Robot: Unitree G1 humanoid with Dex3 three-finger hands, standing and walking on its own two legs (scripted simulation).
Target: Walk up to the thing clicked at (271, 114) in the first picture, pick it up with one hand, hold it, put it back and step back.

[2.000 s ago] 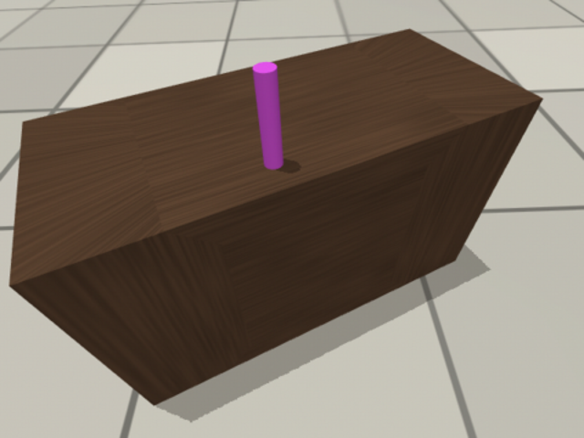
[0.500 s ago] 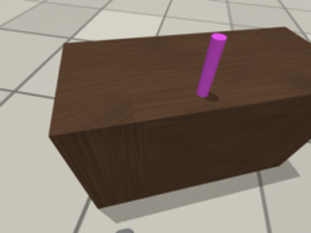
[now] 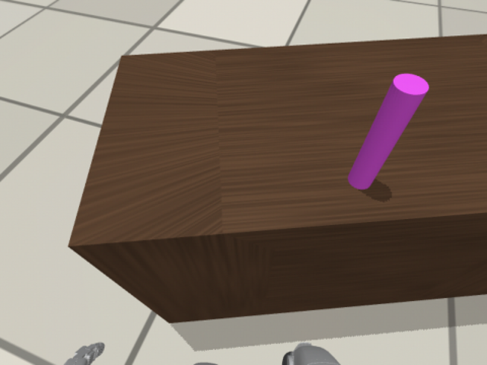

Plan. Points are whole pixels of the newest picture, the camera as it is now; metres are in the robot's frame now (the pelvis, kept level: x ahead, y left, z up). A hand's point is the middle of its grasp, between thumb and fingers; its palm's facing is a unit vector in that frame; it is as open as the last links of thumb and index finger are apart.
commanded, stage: walk up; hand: right
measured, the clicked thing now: (380, 141) +0.43 -0.19 +0.11
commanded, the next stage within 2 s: none
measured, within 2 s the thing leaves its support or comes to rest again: neither
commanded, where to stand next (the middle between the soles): +0.02 -0.01 m, yaw +4 degrees
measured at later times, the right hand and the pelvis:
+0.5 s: hand out of the picture +0.10 -0.28 -0.13, palm faces -0.20 +0.88 -0.42, open 7.4 cm; pelvis -0.02 -0.02 +0.00, yaw +9 degrees
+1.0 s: hand out of the picture +0.08 -0.26 -0.13, palm faces -0.17 +0.93 -0.33, open 7.4 cm; pelvis -0.04 -0.03 +0.02, yaw +8 degrees
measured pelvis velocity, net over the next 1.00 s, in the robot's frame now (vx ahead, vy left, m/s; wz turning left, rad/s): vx -0.04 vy -0.03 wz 0.14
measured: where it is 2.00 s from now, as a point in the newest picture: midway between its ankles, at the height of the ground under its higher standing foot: outside the picture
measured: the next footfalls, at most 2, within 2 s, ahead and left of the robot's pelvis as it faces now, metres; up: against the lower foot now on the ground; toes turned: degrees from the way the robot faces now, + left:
left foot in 0.38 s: +0.02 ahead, +0.09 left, +0.00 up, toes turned +7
right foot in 0.64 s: +0.02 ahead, -0.17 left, +0.00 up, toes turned +8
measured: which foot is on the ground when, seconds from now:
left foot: down 0.00-0.02, up 0.04-0.36, down 0.38-1.00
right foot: down 0.00-0.42, up 0.44-0.62, down 0.64-1.00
